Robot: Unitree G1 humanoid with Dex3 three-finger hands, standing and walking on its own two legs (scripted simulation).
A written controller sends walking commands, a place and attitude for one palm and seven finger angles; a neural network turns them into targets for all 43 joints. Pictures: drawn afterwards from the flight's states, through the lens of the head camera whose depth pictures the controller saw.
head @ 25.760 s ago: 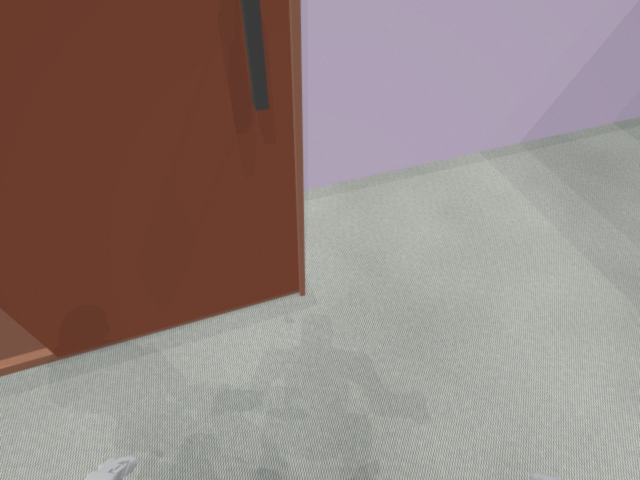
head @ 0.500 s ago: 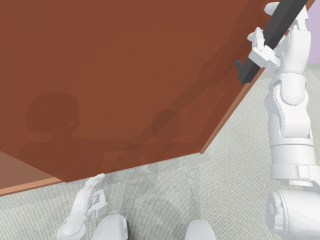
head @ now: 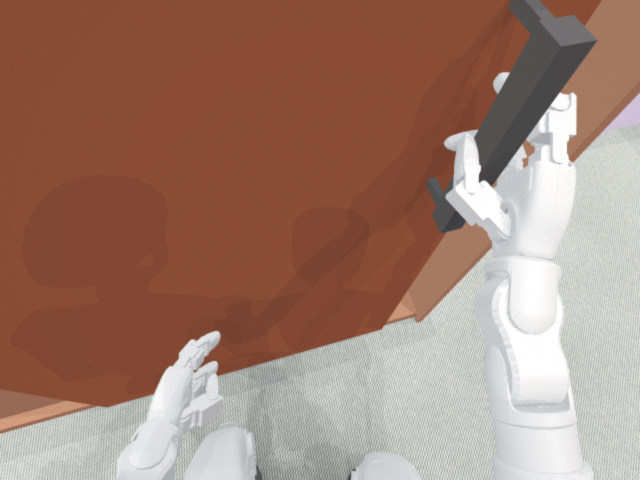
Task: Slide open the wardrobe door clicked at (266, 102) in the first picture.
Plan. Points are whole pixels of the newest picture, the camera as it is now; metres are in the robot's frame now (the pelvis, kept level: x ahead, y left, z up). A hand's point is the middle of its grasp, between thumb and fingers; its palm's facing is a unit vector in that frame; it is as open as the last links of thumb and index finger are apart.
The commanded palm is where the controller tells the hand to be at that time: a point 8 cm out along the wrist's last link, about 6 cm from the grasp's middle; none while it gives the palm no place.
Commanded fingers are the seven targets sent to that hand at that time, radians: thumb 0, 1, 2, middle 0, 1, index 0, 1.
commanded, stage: step sideways, sliding the door along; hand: right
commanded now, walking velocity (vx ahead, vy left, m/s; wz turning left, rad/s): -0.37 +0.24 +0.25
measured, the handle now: (477, 136) +0.39 -0.19 +0.18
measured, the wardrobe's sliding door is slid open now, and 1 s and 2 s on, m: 0.12 0.27 0.30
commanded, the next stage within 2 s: stop walking and hold the door there in 1.28 s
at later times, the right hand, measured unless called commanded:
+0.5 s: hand (345, 214) +0.32 -0.06 +0.18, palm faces +0.21 +0.98 +0.03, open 7.6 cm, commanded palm +0.28 -0.05 +0.16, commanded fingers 0.00 -0.90 -0.90 0.45 1.40 0.45 1.40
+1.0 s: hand (299, 223) +0.31 -0.02 +0.18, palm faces +0.25 +0.97 +0.01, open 7.7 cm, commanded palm +0.27 +0.00 +0.17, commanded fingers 0.00 -0.90 -0.90 0.45 1.40 0.45 1.40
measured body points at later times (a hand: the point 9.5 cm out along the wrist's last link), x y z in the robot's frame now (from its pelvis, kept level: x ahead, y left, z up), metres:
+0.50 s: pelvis +0.00 +0.06 +0.00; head +0.11 +0.08 +0.44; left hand +0.22 +0.30 -0.09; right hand +0.30 -0.11 +0.17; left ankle +0.08 +0.13 -0.74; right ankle +0.01 -0.08 -0.70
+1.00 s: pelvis -0.11 +0.13 -0.01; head -0.04 +0.14 +0.43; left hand +0.03 +0.36 -0.12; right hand +0.30 -0.07 +0.18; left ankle -0.16 +0.26 -0.74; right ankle +0.00 -0.08 -0.73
